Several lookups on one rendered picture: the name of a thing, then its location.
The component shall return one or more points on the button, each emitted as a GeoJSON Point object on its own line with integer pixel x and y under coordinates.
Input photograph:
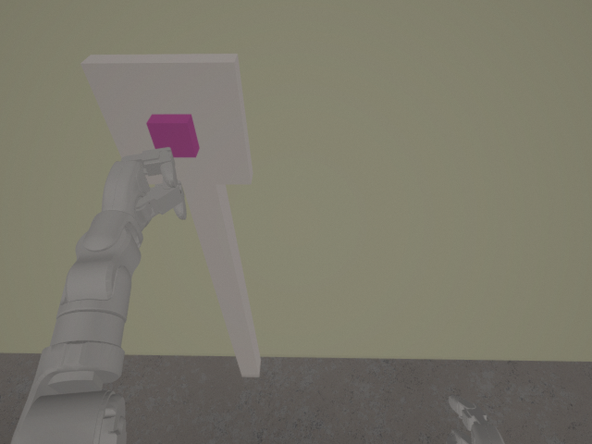
{"type": "Point", "coordinates": [176, 132]}

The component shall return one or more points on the robot right hand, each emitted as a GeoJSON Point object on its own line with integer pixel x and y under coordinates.
{"type": "Point", "coordinates": [475, 421]}

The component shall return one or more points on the robot left hand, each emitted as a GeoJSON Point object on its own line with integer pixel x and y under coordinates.
{"type": "Point", "coordinates": [127, 189]}

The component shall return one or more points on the left robot forearm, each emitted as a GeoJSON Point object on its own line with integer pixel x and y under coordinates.
{"type": "Point", "coordinates": [85, 350]}

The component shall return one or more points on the robot left upper arm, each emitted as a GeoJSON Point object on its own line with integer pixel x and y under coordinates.
{"type": "Point", "coordinates": [95, 417]}

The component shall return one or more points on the panel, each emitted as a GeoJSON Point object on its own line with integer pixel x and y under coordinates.
{"type": "Point", "coordinates": [131, 88]}

